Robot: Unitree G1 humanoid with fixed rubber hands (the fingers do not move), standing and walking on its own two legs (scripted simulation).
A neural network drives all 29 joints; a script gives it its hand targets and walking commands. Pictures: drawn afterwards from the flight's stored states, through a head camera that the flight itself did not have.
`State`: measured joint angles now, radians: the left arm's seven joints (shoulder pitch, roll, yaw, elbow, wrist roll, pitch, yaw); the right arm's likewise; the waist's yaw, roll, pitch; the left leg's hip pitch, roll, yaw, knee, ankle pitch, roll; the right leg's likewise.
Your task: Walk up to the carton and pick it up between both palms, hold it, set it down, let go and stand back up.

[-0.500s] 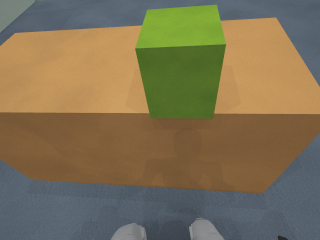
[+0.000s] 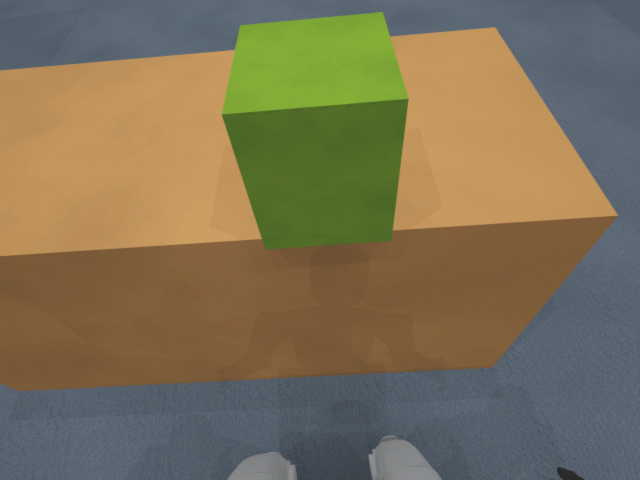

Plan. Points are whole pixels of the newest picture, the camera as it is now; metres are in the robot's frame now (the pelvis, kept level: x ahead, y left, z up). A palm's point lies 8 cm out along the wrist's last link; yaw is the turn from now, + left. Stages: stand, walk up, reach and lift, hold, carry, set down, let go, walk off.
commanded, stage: walk up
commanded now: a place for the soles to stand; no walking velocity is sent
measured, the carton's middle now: (319, 139) +0.55 +0.01 +0.10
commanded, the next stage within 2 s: none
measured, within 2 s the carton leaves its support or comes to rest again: neither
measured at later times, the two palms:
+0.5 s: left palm out of the picture +0.05 +0.31 -0.08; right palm out of the picture +0.07 -0.32 -0.13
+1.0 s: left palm (108, 474) +0.14 +0.29 -0.08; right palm out of the picture +0.11 -0.36 -0.10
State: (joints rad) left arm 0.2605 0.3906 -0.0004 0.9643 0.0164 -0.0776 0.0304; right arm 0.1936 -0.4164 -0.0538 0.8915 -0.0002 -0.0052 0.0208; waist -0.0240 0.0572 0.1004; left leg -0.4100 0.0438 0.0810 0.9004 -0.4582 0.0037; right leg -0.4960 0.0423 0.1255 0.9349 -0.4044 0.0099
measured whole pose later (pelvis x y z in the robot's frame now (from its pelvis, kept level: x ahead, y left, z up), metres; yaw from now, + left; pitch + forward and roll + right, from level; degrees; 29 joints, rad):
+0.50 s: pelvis +0.00 -0.01 +0.00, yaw -1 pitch -2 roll +3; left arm 0.25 0.38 0.00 0.98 0.02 -0.08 0.03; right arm 0.19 -0.40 -0.05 0.89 0.00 0.01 0.01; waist -0.02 0.05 0.09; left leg -0.40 0.01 0.04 0.88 -0.48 0.00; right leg -0.49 0.05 0.13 0.93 -0.40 -0.01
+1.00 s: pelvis +0.05 -0.02 +0.01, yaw -5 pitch -1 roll +1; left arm 0.25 0.39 0.00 0.97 0.02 -0.10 0.00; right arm 0.20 -0.45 -0.05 0.90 0.00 0.00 0.04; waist -0.01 0.03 0.06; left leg -0.54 0.02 -0.02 1.10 -0.52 0.00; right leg -0.43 0.04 0.11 0.86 -0.40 -0.01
